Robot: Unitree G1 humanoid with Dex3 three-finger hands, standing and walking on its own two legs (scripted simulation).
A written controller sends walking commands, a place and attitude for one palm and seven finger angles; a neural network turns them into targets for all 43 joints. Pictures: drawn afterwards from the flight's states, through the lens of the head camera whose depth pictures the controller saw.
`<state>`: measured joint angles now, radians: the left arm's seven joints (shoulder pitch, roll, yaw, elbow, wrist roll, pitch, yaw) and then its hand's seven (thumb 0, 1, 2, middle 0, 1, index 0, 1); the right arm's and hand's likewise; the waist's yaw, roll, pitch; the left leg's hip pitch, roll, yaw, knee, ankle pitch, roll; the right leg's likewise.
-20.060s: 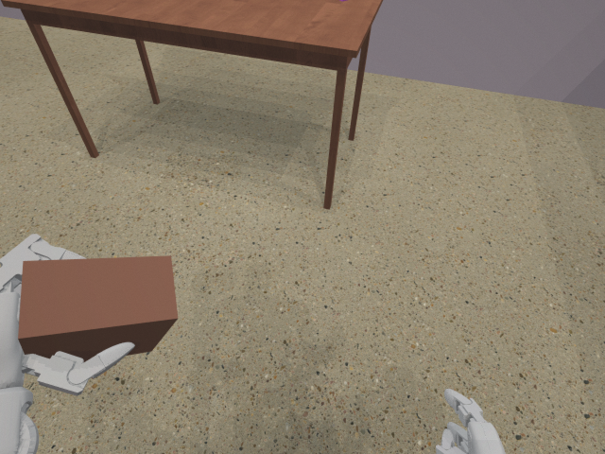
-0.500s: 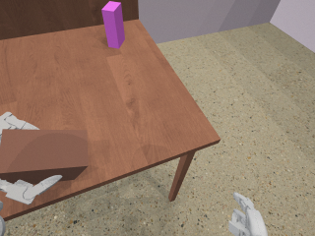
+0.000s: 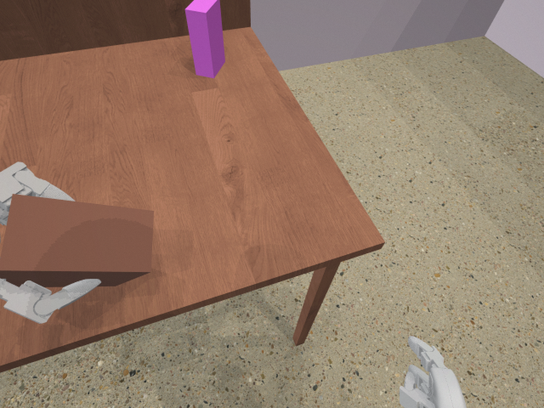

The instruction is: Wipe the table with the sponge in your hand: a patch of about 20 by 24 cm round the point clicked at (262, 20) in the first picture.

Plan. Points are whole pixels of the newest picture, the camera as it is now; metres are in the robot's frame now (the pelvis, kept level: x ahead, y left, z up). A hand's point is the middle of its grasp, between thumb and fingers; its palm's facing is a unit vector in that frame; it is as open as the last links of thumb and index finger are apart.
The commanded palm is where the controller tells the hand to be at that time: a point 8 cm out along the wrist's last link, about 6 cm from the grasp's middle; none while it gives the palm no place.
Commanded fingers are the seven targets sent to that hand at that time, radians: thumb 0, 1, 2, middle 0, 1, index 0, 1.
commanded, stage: come to a stop and stand still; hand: left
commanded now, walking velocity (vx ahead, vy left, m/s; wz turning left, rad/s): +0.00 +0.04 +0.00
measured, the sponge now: (95, 251) +0.25 +0.23 +0.14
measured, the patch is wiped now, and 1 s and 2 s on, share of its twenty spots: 0.00 0.00 0.00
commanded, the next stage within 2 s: look again from close up in 1.18 s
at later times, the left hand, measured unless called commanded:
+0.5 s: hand out of the picture +0.20 +0.30 +0.16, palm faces +0.43 -0.85 -0.31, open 10.3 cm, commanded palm +0.14 +0.32 +0.18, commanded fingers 0.00 0.10 1.30 -1.20 -1.60 -1.20 -1.60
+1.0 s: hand out of the picture +0.22 +0.34 +0.16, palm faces +0.35 -0.87 -0.36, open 10.3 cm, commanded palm +0.16 +0.37 +0.18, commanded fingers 0.00 0.10 1.30 -1.20 -1.60 -1.20 -1.60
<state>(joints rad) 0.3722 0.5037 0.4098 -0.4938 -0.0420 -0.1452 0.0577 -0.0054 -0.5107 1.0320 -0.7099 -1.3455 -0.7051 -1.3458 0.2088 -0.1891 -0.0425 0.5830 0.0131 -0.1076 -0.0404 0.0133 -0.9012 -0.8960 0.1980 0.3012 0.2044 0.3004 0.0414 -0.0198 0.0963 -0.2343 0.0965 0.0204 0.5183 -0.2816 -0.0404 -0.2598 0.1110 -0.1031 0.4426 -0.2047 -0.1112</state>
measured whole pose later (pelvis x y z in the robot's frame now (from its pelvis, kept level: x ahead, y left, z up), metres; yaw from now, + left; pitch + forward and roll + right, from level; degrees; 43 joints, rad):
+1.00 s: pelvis +0.00 +0.09 +0.00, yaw -1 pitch -1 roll -1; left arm 0.42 0.37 0.36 -0.49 -0.04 -0.21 0.10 -0.01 -0.51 1.03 -0.71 -1.35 -0.70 -1.35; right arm 0.20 -0.18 0.02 0.58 0.00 -0.14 -0.01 0.01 -0.90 -0.90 0.20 0.30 0.21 0.30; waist 0.03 -0.05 0.08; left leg -0.16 -0.08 0.03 0.45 -0.28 0.09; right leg -0.22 0.01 -0.04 0.42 -0.18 0.00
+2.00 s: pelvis -0.01 +0.06 +0.00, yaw -1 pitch +2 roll +0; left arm 0.20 0.56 0.52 -0.31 -0.06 -0.27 0.10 -0.01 -0.51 1.04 -0.71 -1.34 -0.70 -1.34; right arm 0.25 -0.22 0.07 0.57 0.00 -0.15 0.01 0.01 -0.90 -0.90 0.20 0.30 0.21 0.30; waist 0.03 -0.04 0.03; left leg -0.25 -0.06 0.01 0.52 -0.30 0.05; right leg -0.33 0.04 -0.03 0.51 -0.22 -0.05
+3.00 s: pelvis -0.04 +0.06 +0.00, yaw +2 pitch -1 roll +0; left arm 0.39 0.40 0.34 -0.41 -0.09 -0.23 0.14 -0.01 -0.51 1.04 -0.71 -1.34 -0.71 -1.34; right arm 0.25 -0.22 0.02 0.64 0.02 -0.16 0.02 0.01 -0.90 -0.90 0.20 0.30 0.21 0.30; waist 0.04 -0.04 0.03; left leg -0.25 -0.08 -0.02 0.51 -0.25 0.06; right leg -0.30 0.01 -0.07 0.49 -0.17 -0.04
